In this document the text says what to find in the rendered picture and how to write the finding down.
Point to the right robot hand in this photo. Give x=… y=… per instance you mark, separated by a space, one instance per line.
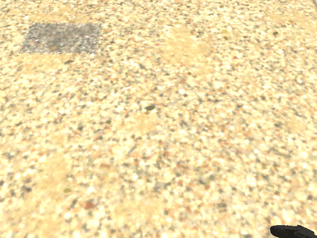
x=289 y=231

